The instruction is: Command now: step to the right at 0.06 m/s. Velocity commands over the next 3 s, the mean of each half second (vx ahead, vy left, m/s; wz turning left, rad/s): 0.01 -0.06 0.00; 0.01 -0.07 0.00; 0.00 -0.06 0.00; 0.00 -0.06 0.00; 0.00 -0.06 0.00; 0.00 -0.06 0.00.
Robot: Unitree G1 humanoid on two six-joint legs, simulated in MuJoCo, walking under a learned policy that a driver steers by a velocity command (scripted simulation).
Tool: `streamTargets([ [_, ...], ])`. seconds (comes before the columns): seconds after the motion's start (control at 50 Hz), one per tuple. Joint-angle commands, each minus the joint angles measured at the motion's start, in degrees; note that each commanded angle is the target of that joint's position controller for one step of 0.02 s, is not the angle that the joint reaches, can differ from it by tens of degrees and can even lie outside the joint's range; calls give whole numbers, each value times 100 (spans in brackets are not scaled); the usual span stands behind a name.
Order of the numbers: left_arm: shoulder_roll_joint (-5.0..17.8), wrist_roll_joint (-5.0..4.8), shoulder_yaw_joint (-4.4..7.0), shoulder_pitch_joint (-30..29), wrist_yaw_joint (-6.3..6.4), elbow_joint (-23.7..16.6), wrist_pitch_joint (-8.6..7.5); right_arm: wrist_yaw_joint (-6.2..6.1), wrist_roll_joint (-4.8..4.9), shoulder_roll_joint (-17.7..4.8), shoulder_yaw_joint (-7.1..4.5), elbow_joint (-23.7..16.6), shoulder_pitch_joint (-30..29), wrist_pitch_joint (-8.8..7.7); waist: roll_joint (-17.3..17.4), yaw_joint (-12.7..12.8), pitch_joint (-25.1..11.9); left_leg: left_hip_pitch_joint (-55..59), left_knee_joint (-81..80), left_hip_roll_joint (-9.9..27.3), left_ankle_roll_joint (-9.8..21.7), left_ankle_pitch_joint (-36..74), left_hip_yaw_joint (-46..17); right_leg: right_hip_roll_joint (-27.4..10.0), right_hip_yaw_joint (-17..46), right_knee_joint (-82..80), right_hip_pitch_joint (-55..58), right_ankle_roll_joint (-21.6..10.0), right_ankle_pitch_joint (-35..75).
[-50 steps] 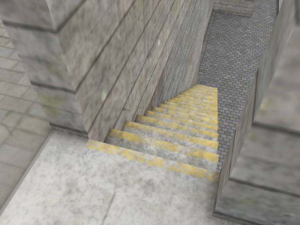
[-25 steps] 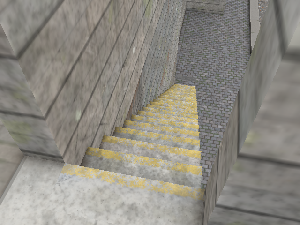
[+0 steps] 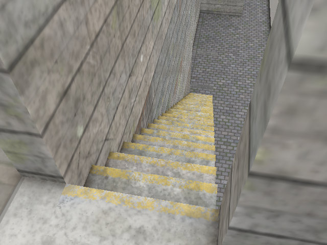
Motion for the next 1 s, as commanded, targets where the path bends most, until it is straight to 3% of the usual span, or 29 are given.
streamTargets([
  [0.02,811,137,237,3,76,-294,49,-86,-73,-1244,-300,-221,345,-129,624,-132,-120,750,-1130,1860,1891,2598,-1771,-42,65,242,-717,106,-468],
  [0.04,770,271,234,-92,125,-330,83,-141,-224,-1288,-359,-160,420,-173,865,-258,-48,740,-1431,2231,2046,2871,-1889,-114,304,1210,-890,254,-1522],
  [0.06,791,271,243,154,167,-209,118,-172,-292,-983,-329,-209,84,-263,724,-60,-86,699,-1487,2215,1771,3057,-1692,-265,619,1881,-917,340,-2013],
  [0.08,840,303,270,340,190,-121,131,-168,-245,-751,-290,-291,-231,-328,494,76,-153,643,-1472,2015,1491,3114,-1351,-317,687,2029,-794,422,-2139],
  [0.1,743,339,252,368,193,-107,134,-150,-114,-716,-297,-342,-570,-387,398,223,-127,556,-1387,1754,1236,3097,-1009,-349,598,1732,-607,506,-2145],
  [0.12,553,330,182,339,151,-79,134,-139,8,-827,-354,-350,-701,-411,421,188,-157,481,-1250,1501,1126,3237,-735,-289,375,1353,-322,602,-2007],
  [0.14,391,253,110,264,92,-28,138,-123,25,-996,-427,-298,-598,-381,485,33,-183,526,-1127,1386,1096,3340,-644,-186,217,1013,-186,679,-1666],
  [0.16,300,106,77,249,29,-14,120,-85,-2,-1127,-468,-330,-620,-274,396,20,-207,606,-909,1298,1066,3254,-600,-133,130,326,-34,685,-1006],
  [0.18,264,-58,38,276,-34,60,68,7,-4,-1217,-490,-282,-553,-138,224,49,-234,668,-685,1305,1059,3140,-646,15,-5,-618,212,579,34],
  [0.2,299,-215,52,156,-86,20,9,139,-77,-1103,-435,-221,-319,-6,273,4,-307,505,-626,1276,1031,2899,-804,228,-36,-1224,660,382,958],
  [0.22,507,-268,102,219,-80,-25,-61,226,-148,-837,-353,-103,-60,72,264,-4,-551,200,-491,1132,812,2444,-775,126,225,-1166,1336,64,1671],
  [0.24,1024,-288,224,296,-49,-141,-153,267,-137,-386,-251,-160,410,80,-299,-145,-1041,-24,-145,590,254,1250,-183,-598,841,-747,2076,-732,3920],
  [0.26,1060,-287,180,340,-94,-84,-215,323,-103,-26,-131,-310,244,37,-613,-160,-1162,-431,-11,306,-305,-191,61,-1473,1780,-528,2323,-1513,4760],
  [0.28,610,-237,41,274,-249,-7,-264,363,39,-214,-169,-210,-56,84,57,-97,-794,-110,-41,521,-567,-139,-284,-1464,1651,-420,1756,-1164,4072],
  [0.3,691,-212,90,135,-340,-63,-276,325,94,-417,-222,-309,-202,153,-160,-149,-496,22,-47,458,-544,279,-121,-1111,1336,-514,1223,-801,3248],
  [0.32,809,-159,136,129,-389,-120,-256,265,108,-680,-299,-334,-283,158,-408,-100,-389,-80,28,380,-434,576,-40,-943,1313,-567,1085,-649,2728],
  [0.34,845,-202,151,95,-428,-175,-260,243,82,-736,-289,-342,-306,141,-449,-107,-369,-135,86,407,-334,624,-51,-893,1325,-550,1022,-594,2427],
  [0.4,680,-208,137,257,-535,-183,-281,295,80,-560,-172,-84,-253,93,-161,11,-283,-109,-137,509,-370,567,-88,-686,1236,-560,1034,-353,1685],
  [0.44,714,-199,164,265,-560,-160,-283,359,95,-563,-143,-25,-401,93,-210,56,-148,-118,-174,506,-406,597,-63,-547,1149,-548,970,-249,1449],
  [0.46,705,-148,163,291,-550,-150,-275,395,96,-576,-137,14,-470,87,-135,123,-140,-211,-180,480,-378,572,-72,-525,1139,-510,1050,-226,1494],
  [0.7,749,-130,253,229,-441,53,-232,320,46,-736,-96,259,-747,22,-149,156,-191,-144,-320,558,-235,559,-39,-343,1029,-465,1116,-373,1491],
  [0.72,768,-81,241,331,-418,120,-214,287,19,-779,-109,285,-808,6,-131,154,-141,-120,-292,548,-193,616,-46,-359,1045,-451,1021,-427,1517],
  [0.84,869,-61,281,390,-267,183,-125,173,1,-834,-106,334,-950,-31,-73,134,-191,-74,-431,651,40,699,-142,-274,969,-435,984,-521,1446],
  [0.92,866,-40,294,535,-136,169,-73,67,-13,-978,-143,327,-1014,-49,52,133,-236,-135,-507,764,242,740,-244,-227,939,-356,1002,-592,1502],
  [0.94,971,-42,330,597,-91,192,-49,21,-20,-1046,-175,373,-991,-76,80,129,-192,-155,-498,814,328,875,-238,-165,862,-331,985,-615,1557],
  [0.98,941,-26,339,671,-7,153,-15,-72,-36,-1119,-210,385,-975,-99,169,111,-244,-164,-522,905,472,955,-324,-123,810,-212,977,-655,1599],
  [1.0,792,-21,284,813,-20,165,-32,-81,-38,-1101,-207,424,-999,-90,191,167,-253,-234,-447,837,399,964,-214,-166,853,-275,1077,-661,1698],
])
Next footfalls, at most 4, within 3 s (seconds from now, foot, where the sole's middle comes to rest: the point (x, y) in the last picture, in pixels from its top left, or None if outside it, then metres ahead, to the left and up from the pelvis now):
none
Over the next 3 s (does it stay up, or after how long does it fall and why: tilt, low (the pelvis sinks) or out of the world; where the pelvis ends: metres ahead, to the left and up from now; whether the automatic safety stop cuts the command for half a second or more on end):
stays up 0.00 -0.06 0.00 its command is cut before an obstacle from the start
